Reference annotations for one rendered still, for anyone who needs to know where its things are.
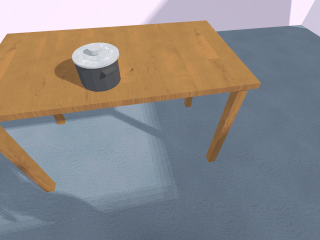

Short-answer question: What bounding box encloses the table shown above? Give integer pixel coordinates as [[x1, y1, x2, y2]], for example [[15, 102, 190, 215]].
[[0, 20, 261, 192]]

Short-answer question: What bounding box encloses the knob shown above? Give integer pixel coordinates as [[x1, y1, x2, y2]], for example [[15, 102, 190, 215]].
[[87, 44, 102, 55]]

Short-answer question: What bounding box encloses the lid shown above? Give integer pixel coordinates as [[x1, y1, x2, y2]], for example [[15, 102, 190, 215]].
[[72, 42, 119, 69]]

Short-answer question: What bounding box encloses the pot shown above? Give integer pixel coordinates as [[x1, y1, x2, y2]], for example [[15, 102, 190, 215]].
[[75, 60, 121, 92]]

